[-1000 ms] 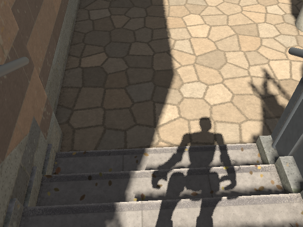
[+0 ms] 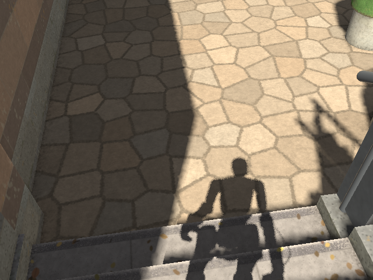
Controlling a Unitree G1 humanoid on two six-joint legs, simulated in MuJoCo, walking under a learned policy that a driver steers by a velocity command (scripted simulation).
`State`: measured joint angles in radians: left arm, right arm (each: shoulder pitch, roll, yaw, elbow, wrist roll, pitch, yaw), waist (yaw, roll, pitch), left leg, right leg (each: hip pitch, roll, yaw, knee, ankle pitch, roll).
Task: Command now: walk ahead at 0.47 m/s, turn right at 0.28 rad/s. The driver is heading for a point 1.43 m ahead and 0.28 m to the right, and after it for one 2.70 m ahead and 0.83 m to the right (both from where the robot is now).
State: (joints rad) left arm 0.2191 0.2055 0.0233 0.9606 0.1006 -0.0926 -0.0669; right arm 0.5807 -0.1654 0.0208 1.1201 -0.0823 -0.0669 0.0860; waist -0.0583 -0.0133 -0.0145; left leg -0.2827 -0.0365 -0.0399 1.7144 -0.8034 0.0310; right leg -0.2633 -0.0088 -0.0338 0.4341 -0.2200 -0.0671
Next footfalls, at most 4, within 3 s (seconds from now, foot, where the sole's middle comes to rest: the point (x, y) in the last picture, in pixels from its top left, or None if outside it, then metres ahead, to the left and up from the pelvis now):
0.38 left None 0.33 0.11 -0.95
1.04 right None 0.62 -0.28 -1.12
1.56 left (213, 236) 0.97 -0.13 -1.29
2.02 right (249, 205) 1.26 -0.40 -1.46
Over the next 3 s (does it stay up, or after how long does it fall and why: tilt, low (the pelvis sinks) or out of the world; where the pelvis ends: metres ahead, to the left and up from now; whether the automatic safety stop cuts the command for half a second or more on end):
stays up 1.62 -0.36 -0.71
